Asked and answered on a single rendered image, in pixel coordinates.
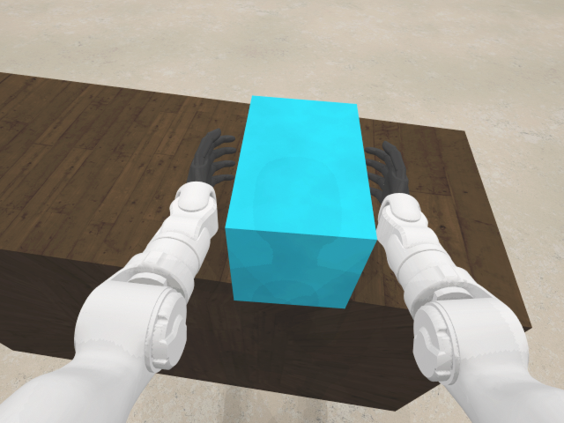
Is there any right robot upper arm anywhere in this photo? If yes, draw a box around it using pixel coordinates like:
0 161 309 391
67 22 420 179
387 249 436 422
413 298 564 423

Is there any right robot hand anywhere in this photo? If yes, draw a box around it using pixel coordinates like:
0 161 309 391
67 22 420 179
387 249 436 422
365 141 410 205

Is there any left robot hand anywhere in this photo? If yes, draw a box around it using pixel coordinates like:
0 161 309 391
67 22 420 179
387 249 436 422
186 128 236 187

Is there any carton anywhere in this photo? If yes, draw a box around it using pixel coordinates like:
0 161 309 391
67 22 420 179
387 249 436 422
225 95 377 308

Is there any left robot upper arm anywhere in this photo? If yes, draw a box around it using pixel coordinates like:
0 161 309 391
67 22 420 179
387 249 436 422
0 280 187 423

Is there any left robot forearm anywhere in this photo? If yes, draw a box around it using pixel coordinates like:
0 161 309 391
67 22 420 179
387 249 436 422
74 182 219 351

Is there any right robot forearm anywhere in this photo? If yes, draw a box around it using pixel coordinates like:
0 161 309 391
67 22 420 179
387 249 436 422
376 193 529 364

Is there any pedestal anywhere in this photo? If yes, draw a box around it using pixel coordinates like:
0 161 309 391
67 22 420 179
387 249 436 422
0 72 532 412

